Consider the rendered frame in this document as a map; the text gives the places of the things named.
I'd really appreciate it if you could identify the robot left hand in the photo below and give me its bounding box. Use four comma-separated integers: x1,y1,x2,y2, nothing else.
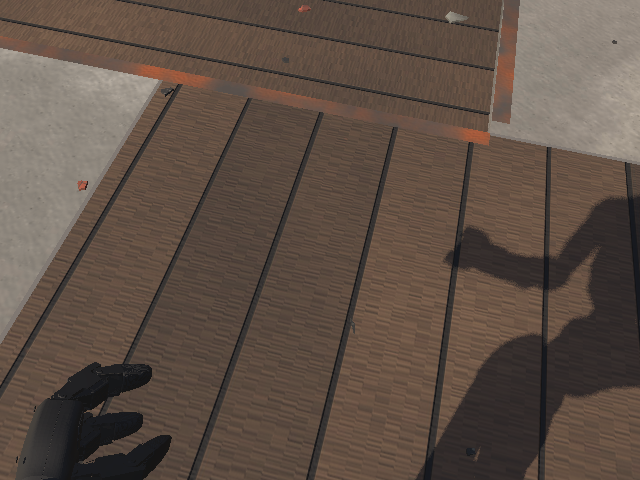
15,362,172,480

